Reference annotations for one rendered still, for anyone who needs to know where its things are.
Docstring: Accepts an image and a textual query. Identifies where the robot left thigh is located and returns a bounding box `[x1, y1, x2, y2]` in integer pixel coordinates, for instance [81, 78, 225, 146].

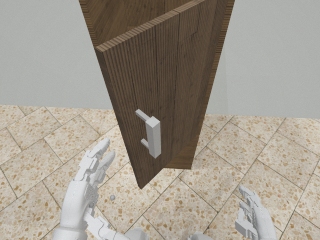
[124, 229, 150, 240]

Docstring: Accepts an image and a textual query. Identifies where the cupboard door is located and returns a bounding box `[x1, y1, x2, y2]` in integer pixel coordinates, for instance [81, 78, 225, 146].
[94, 0, 228, 190]

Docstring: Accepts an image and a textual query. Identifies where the robot right hand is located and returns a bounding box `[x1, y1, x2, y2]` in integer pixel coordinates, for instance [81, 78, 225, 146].
[235, 185, 278, 240]

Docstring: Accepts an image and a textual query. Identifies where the handle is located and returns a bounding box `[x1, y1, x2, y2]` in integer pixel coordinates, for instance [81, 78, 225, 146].
[135, 109, 161, 158]

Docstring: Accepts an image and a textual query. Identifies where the robot left hand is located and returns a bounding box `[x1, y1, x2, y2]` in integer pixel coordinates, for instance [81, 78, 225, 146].
[59, 137, 130, 240]

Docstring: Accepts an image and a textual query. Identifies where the left robot forearm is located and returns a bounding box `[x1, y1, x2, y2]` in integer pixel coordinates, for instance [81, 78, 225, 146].
[52, 227, 88, 240]

